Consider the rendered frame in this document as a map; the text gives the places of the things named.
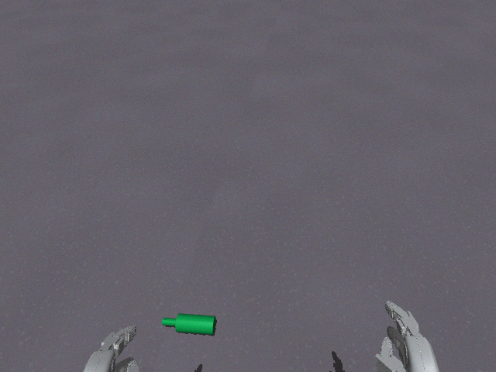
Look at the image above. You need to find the bottle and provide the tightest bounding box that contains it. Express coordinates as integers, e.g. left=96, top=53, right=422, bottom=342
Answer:
left=162, top=313, right=215, bottom=335

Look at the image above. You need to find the right robot hand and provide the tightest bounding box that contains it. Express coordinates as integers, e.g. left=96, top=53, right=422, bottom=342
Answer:
left=376, top=301, right=439, bottom=372

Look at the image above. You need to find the left robot hand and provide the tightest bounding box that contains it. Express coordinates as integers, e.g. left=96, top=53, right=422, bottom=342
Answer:
left=83, top=325, right=139, bottom=372

